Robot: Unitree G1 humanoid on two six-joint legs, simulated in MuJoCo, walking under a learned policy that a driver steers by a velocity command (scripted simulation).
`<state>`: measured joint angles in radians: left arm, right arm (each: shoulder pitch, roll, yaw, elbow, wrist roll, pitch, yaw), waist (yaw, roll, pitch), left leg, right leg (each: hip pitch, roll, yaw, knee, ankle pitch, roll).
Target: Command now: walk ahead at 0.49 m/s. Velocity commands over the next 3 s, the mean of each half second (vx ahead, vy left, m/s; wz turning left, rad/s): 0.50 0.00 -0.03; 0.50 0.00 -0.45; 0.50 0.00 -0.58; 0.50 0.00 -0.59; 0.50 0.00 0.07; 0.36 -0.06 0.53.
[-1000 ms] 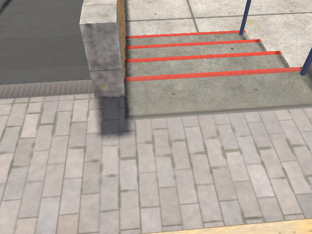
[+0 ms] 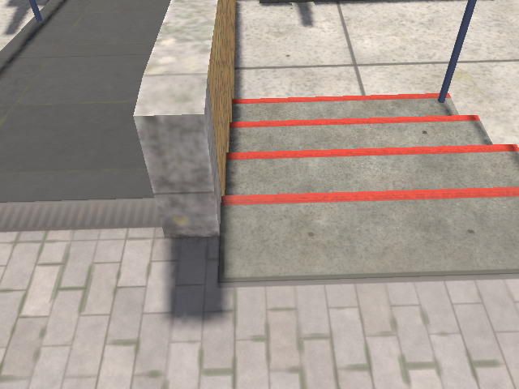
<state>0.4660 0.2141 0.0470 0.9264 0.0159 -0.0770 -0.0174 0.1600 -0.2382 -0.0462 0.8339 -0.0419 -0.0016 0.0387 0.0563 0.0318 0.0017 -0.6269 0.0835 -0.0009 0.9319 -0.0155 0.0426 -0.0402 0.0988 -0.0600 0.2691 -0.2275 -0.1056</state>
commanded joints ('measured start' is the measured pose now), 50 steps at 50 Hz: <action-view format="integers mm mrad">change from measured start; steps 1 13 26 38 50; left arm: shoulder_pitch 159 128 -94 -472 -228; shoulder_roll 126 105 101 36 159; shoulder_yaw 24 3 8 -15 45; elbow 20 50 10 -132 -68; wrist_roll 8 32 50 22 -14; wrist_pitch -22 -59 49 46 17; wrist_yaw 17 60 28 -46 14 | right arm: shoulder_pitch -161 -343 171 290 156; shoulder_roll -106 -38 -75 -104 -63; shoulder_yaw -41 -13 -24 -34 -22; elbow -93 -133 76 157 14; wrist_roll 1 11 15 19 -13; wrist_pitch -9 -58 -100 -84 -29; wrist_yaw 2 42 -37 -52 -27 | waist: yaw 28 109 -49 -79 -94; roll -91 -63 5 7 -70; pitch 132 184 -69 97 -7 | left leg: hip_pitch -353 3 486 638 67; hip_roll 36 6 350 220 19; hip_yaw -74 13 -300 138 12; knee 9 -470 -643 -690 161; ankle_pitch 32 489 -118 209 -296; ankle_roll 0 13 200 101 -62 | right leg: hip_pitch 193 -34 -758 -537 -115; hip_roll -345 -229 -226 -151 -250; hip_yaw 298 166 139 -37 316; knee -68 213 1336 390 -19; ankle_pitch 141 2 -118 69 387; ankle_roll -166 -62 26 -56 -173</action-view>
